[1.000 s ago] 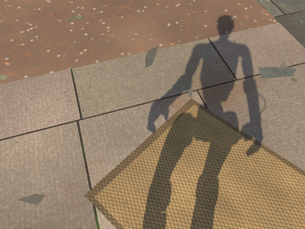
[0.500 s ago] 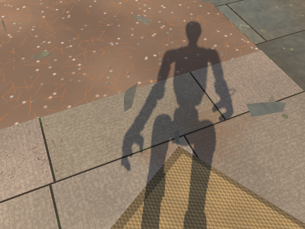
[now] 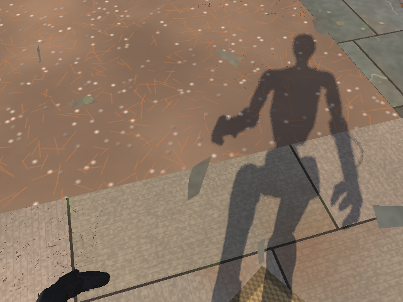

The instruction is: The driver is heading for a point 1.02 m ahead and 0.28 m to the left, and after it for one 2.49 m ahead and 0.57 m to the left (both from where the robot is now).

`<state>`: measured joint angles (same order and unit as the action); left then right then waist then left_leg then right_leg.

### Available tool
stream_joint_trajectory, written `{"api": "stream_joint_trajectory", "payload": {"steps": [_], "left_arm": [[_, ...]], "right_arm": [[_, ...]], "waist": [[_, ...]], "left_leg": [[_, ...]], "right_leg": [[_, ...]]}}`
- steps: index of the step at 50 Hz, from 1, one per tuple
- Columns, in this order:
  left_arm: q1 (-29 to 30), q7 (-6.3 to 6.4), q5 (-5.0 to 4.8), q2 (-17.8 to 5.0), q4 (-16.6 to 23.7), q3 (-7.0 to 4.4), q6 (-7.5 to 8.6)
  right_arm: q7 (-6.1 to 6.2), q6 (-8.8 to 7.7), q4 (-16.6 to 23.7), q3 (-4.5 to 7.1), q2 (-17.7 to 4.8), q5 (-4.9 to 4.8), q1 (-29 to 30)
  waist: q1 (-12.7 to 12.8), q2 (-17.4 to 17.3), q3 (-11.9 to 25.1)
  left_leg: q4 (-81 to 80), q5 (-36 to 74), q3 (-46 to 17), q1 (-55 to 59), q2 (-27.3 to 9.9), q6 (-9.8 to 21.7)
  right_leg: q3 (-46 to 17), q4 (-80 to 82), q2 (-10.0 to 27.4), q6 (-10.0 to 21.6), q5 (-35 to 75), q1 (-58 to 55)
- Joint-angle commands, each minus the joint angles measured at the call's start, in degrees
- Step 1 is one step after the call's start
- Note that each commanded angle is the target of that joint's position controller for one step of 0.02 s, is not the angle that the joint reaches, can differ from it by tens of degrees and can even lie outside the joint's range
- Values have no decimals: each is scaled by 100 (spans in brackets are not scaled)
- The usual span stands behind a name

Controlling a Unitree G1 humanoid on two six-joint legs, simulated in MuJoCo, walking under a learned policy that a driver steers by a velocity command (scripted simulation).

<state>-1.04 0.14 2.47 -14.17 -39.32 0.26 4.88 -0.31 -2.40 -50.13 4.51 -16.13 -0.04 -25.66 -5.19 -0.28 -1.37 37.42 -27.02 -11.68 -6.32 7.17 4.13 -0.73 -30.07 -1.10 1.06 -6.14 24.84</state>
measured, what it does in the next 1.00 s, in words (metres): walks ahead, turning left: left foot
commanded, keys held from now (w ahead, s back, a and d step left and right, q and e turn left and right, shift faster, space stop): w+q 0.74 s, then w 0.26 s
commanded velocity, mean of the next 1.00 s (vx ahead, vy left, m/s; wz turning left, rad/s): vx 0.50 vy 0.00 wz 0.52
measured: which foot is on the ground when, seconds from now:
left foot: up 0.00-0.48, down 0.50-1.00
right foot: down 0.00-0.52, up 0.54-1.00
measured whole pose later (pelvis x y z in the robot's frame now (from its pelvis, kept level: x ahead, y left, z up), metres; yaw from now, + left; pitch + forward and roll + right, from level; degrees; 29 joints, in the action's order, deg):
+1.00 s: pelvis +0.51 +0.14 +0.00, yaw +32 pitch +2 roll +1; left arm -3.7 -1.9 1.9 -14.2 -39.9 -0.9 2.0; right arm 0.3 -3.2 -48.9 2.9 -15.9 0.9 -26.2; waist -5.0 1.3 -1.5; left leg 15.9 -21.2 -9.1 4.7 7.5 6.1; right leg 1.5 -32.8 1.6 1.3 -4.7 31.0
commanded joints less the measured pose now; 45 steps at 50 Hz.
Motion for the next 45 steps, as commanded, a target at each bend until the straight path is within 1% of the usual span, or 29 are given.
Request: {"api": "stream_joint_trajectory", "payload": {"steps": [1, 2, 3, 5, 6, 8, 11, 13, 16, 19, 20, 21, 22, 23, 24, 25, 26, 27, 28, 29, 30, 31, 32, 33, 35, 37, 39, 42, 45], "left_arm": [[-1667, 119, 17, -1313, -70, -491, -98], [-1370, 86, -37, -805, 4, -371, -94], [-1218, 60, -35, -620, -27, -318, -72], [-1293, 66, -61, -545, -151, -297, 6], [-1398, 50, -95, -578, -216, -312, 61], [-1560, 23, -150, -628, -317, -347, 137], [-1758, 13, -156, -665, -446, -381, 142], [-1863, 3, -142, -667, -536, -390, 126], [-1981, 3, -142, -735, -641, -412, 110], [-2251, 43, -138, -869, -797, -450, 58], [-2324, 59, -132, -905, -849, -458, 22], [-2350, 78, -123, -960, -888, -465, -14], [-2373, 99, -117, -1051, -924, -480, -52], [-2395, 118, -111, -1154, -956, -499, -100], [-2393, 128, -123, -1221, -956, -508, -152], [-2308, 127, -125, -1204, -872, -492, -176], [-2491, 43, -181, -644, -513, -356, -148], [-2092, -9, -121, -792, -192, -406, -100], [-1429, -30, -95, -934, -43, -434, -74], [-1421, -39, -157, -788, -40, -365, -11], [-1547, -31, -136, -747, -143, -360, -12], [-1677, -30, -36, -736, -169, -360, -100], [-1855, -50, 33, -714, -238, -355, -209], [-1876, -74, 62, -682, -230, -359, -293], [-1672, -105, 45, -581, -149, -346, -376], [-1150, -112, 31, -551, 22, -336, -391], [-726, -126, 19, -527, 120, -320, -378], [-208, -169, -6, -464, 239, -276, -329], [255, -210, -48, -462, 384, -245, -265]], "right_arm": [[45, -15, 548, 57, -597, 59, -229], [-17, 15, 535, 70, -616, 122, 157], [-74, 29, 576, 50, -484, 126, 368], [-179, 145, 606, 47, -426, 220, 492], [-214, 189, 647, 41, -400, 221, 535], [-272, 240, 786, 22, -354, 211, 819], [-341, 264, 992, -17, -313, 224, 1367], [-374, 255, 1123, -62, -255, 202, 1734], [-444, 219, 1312, -159, -139, 194, 2308], [-482, 207, 1508, -200, -148, 220, 2754], [-474, 207, 1549, -200, -171, 235, 2812], [-453, 208, 1566, -191, -197, 249, 2789], [-418, 210, 1547, -169, -237, 267, 2664], [-377, 198, 1471, -128, -313, 284, 2339], [-326, 155, 1291, -54, -432, 304, 1691], [-241, 111, 964, 74, -666, 357, 679], [-140, 125, 934, 260, -1327, 361, 277], [-105, 182, 1103, 332, -1630, 146, 304], [-52, 223, 976, 317, -1492, 71, 322], [-7, 206, 895, 237, -1183, 42, 576], [10, 169, 889, 161, -923, 48, 827], [24, 128, 907, 112, -788, 18, 1035], [11, 83, 950, 72, -691, 15, 1171], [-12, 20, 943, 66, -685, 6, 1123], [-35, -41, 863, 104, -800, 8, 942], [-34, -51, 792, 123, -848, 18, 684], [-32, -64, 706, 102, -780, 12, 439], [-8, -110, 551, 74, -730, 12, 53], [41, -130, 427, 52, -763, 58, -228]], "waist": [[683, 968, 1053], [679, 341, 474], [605, 267, 181], [511, 644, 61], [493, 694, 118], [473, 607, 141], [537, 510, 7], [594, 496, -101], [720, 513, -242], [839, 494, -365], [846, 494, -365], [805, 521, -312], [725, 598, -183], [566, 655, 55], [287, 614, 454], [-180, 318, 1020], [-111, -816, 1728], [-108, -1032, 2116], [-207, -344, 1376], [55, -178, 669], [354, 36, 279], [582, -18, 152], [715, -80, 225], [749, -108, 290], [733, -118, 238], [573, -179, 36], [403, -258, -76], [161, -303, -94], [-19, -295, -156]], "left_leg": [[3016, -287, 540, -3243, -444, 76], [3018, 277, 546, -3184, -623, 55], [2857, 601, 602, -3041, -777, -16], [2721, 832, 726, -2855, -949, -128], [2750, 950, 775, -2835, -946, -160], [2755, 1219, 798, -3081, -993, -214], [2487, 1702, 864, -3543, -1080, -307], [1963, 2079, 987, -3587, -1080, -330], [929, 2584, 1300, -3235, -1067, -243], [249, 2330, 1623, -3034, -1003, -33], [84, 2121, 1728, -2940, -931, 58], [-60, 1856, 1846, -2731, -799, 167], [-144, 1533, 1979, -2421, -604, 287], [-228, 1233, 2060, -1978, -378, 426], [-470, 1146, 2043, -1187, -154, 593], [-831, 1281, 1677, 257, -225, 819], [-1004, 437, -718, 2172, -1882, 1387], [-1918, 1083, -3349, 2651, -2831, 1941], [-1995, 1709, -2413, 2277, -2579, 1801], [-2033, 2357, -1640, 1420, -2406, 1630], [-2122, 2956, -1095, 675, -2044, 1357], [-2200, 3335, -754, 149, -1763, 1241], [-2278, 3511, -520, -126, -1591, 1203], [-2307, 3727, -452, -257, -1503, 1232], [-2452, 3532, -361, -439, -1358, 1226], [-2595, 3162, -449, -439, -1301, 1166], [-2649, 3109, -431, -203, -1279, 1054], [-2554, 3515, -363, 252, -1313, 896], [-2389, 3970, -390, 675, -1457, 841]], "right_leg": [[-4074, 1522, 2601, 1033, -2839, -3366], [-3184, 1598, 2258, 908, -2443, -2725], [-2367, 1736, 1971, 805, -1497, -2268], [-1360, 1870, 1578, 638, -356, -1929], [-1117, 1881, 1544, 646, 137, -1920], [-733, 1963, 1572, 712, 741, -2019], [-221, 2101, 1576, 778, 1104, -2155], [144, 2137, 1486, 746, 1285, -2181], [622, 2124, 1410, 645, 1386, -2168], [866, 1977, 1567, 576, 1754, -2548], [962, 1820, 1604, 543, 2098, -2717], [1089, 1547, 1620, 499, 2820, -2852], [1216, 1128, 1636, 459, 3800, -2971], [1315, 473, 1649, 439, 4641, -3054], [1396, -518, 1632, 410, 4830, -2902], [1490, -1943, 1510, 253, 3880, -2079], [1493, -3929, 984, -37, 200, 96], [529, -5185, 26, -237, -2562, 1473], [-79, -5196, 382, -183, -1977, 2033], [-43, -4712, 618, -152, -1479, 1916], [-47, -4137, 789, -151, -1332, 1510], [-75, -3836, 855, -211, -1338, 1116], [-72, -3670, 874, -266, -1327, 804], [-11, -3566, 828, -315, -1303, 702], [56, -3188, 793, -395, -979, 804], [71, -2698, 785, -456, -523, 1137], [71, -2088, 768, -454, -26, 1370], [101, -1327, 659, -358, 531, 1405], [188, -793, 496, -210, 622, 1338]]}}
Keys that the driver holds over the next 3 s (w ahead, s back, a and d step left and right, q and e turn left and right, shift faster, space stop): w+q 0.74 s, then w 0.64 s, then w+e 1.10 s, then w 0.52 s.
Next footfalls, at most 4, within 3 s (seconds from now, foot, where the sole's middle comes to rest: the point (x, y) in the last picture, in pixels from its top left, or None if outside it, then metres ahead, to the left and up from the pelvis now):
0.50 left None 0.37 0.15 -0.76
1.04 right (154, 234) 0.72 0.14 -0.76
1.54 left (69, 212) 0.84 0.46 -0.76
2.08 right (98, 143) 1.17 0.38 -0.76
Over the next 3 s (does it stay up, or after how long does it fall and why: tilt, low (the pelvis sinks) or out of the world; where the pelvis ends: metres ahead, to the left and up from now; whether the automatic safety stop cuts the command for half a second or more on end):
stays up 1.50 0.46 0.02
